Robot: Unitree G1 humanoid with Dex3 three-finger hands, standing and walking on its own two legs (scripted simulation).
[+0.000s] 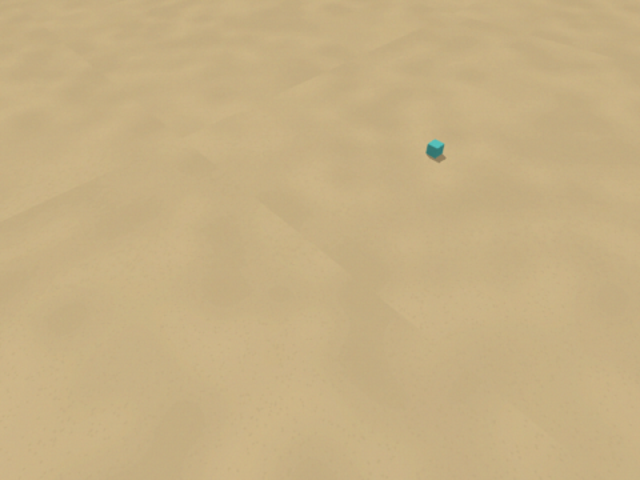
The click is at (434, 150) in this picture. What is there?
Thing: cube
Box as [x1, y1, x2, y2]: [426, 139, 443, 157]
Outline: 434,139 428,143 426,153 433,157 436,157 442,152 443,143
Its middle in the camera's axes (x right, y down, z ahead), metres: +0.60 -0.47 +2.04
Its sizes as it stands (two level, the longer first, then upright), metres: 0.061 0.061 0.061
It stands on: the floor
